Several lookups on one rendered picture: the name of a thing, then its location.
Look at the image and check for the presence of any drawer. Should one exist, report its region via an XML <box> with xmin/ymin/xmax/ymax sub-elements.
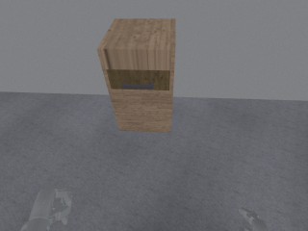
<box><xmin>106</xmin><ymin>69</ymin><xmax>170</xmax><ymax>90</ymax></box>

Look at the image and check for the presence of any robot left forearm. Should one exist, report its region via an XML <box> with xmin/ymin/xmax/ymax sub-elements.
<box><xmin>20</xmin><ymin>218</ymin><xmax>50</xmax><ymax>231</ymax></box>

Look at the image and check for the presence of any robot right hand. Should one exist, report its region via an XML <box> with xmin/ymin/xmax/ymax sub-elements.
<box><xmin>239</xmin><ymin>207</ymin><xmax>270</xmax><ymax>231</ymax></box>

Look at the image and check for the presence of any cabinet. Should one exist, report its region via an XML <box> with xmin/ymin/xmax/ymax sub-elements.
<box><xmin>96</xmin><ymin>18</ymin><xmax>176</xmax><ymax>133</ymax></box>

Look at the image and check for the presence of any handle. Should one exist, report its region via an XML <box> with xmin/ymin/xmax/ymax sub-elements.
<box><xmin>121</xmin><ymin>80</ymin><xmax>154</xmax><ymax>90</ymax></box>

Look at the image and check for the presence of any robot left hand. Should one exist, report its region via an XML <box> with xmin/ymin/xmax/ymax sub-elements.
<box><xmin>29</xmin><ymin>183</ymin><xmax>73</xmax><ymax>225</ymax></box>

